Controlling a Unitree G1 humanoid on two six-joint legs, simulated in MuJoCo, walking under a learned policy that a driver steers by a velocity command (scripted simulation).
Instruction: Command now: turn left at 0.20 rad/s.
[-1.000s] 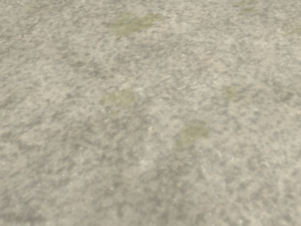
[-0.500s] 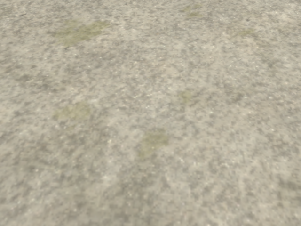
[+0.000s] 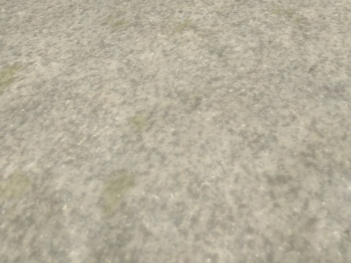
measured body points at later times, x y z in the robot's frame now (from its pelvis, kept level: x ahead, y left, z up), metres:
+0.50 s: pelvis +0.04 +0.04 +0.01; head +0.06 +0.08 +0.45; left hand +0.07 +0.36 -0.11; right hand +0.22 -0.21 -0.09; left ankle -0.01 +0.10 -0.74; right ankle +0.11 -0.11 -0.68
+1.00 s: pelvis +0.28 +0.11 +0.00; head +0.31 +0.10 +0.45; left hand +0.08 +0.31 -0.11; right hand +0.59 +0.02 -0.08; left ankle +0.30 +0.29 -0.69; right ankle +0.23 -0.03 -0.74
